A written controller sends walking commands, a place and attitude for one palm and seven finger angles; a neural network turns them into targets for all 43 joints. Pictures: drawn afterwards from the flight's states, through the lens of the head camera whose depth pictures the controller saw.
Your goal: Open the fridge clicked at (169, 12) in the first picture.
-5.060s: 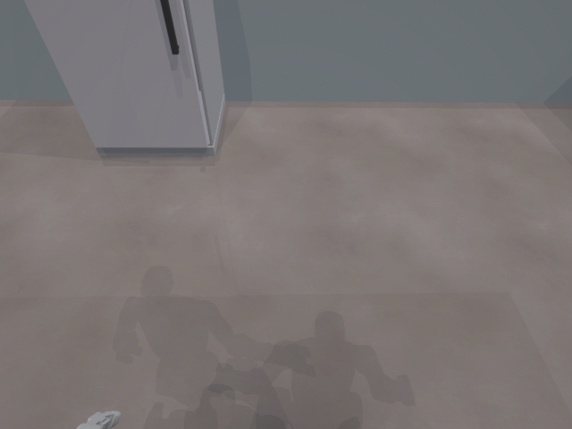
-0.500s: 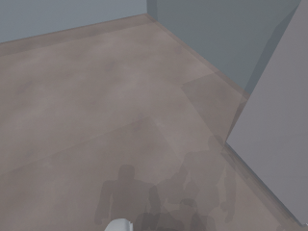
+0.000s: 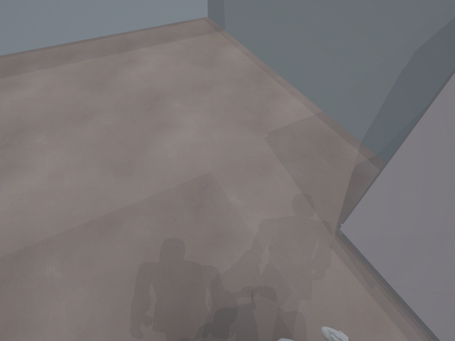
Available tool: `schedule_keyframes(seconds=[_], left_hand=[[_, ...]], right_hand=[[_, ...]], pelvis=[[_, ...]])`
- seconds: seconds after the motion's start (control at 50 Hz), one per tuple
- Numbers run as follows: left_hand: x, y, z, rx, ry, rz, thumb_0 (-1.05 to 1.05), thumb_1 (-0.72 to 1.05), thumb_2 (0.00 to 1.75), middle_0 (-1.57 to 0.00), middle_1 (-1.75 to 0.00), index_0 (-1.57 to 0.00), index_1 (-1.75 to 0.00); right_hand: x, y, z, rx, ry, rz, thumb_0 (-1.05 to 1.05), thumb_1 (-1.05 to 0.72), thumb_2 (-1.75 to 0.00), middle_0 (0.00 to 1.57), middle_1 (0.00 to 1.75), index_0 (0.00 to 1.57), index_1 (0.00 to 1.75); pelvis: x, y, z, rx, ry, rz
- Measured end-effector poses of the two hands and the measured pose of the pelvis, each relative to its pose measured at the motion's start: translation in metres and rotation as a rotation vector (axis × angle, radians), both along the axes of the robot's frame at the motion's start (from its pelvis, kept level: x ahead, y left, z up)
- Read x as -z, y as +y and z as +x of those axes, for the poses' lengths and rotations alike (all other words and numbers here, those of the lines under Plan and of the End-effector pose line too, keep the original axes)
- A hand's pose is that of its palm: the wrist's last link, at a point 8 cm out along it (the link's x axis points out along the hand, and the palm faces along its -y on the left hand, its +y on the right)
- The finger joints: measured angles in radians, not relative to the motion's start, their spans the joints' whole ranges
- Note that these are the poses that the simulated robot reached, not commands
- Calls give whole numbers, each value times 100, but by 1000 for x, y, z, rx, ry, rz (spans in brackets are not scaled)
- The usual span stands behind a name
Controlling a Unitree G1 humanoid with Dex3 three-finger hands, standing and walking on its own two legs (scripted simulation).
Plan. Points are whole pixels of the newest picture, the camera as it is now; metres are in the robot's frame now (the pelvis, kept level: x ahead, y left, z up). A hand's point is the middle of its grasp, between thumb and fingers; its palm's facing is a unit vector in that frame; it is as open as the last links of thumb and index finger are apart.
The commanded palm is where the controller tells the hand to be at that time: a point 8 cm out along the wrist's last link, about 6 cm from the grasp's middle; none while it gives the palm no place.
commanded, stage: turn to face it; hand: right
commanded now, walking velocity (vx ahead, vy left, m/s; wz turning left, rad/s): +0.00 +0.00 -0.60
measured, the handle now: out of the picture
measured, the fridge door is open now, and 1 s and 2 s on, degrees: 0 0 0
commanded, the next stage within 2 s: take the last steps up to it in 1.50 s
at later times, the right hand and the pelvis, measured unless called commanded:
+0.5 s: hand out of the picture +0.07 -0.24 -0.15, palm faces +0.30 +0.90 -0.31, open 7.4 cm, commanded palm none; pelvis +0.03 +0.00 +0.00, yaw -16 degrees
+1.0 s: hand out of the picture -0.09 -0.17 -0.18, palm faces +0.61 +0.75 -0.26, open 7.3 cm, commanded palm none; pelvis +0.01 +0.02 -0.01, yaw -36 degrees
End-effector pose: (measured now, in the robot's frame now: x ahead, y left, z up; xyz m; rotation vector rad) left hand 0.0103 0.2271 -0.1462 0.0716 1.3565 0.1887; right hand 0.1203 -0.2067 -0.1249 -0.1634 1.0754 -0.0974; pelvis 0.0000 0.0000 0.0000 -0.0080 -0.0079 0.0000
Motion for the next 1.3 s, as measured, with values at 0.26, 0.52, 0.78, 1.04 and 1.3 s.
schedule_keyframes(seconds=[0.26, 0.52, 0.78, 1.04, 1.3], left_hand=[[-24, -9, 107, 225, -144, 132, 0, 92, 90, -20, -30, -19, -30], [-5, 6, 150, 357, -122, 40, 0, 91, 90, -21, -30, -20, -30], [-10, 20, 207, 541, -120, 23, 0, 91, 90, -20, -30, -19, -30], [-21, -78, 251, 818, -247, 42, 0, 91, 90, -20, -30, -19, -30], [-24, -91, 228, 891, -190, 13, 0, 91, 90, -21, -30, -20, -30]], right_hand=[[25, -85, -60, 216, 150, -29, 0, -91, -90, 20, 30, 20, 30], [-11, -69, -74, 347, 93, -124, 0, -91, -90, 20, 30, 20, 30], [-17, 5, -132, 509, 109, -75, 0, -91, -90, 20, 30, 20, 30], [25, 2, -260, 764, 274, 8, 0, -91, -90, 21, 30, 21, 30], [-4, -21, -247, 839, 152, -52, 0, -91, -90, 20, 30, 20, 30]], pelvis=[[8, -27, 18, 139, 20, 26], [3, 8, 29, 292, 20, 2], [-6, 42, 31, 485, 8, -38], [13, 17, 8, 654, 15, -6], [-3, 19, 4, 763, -6, 10]])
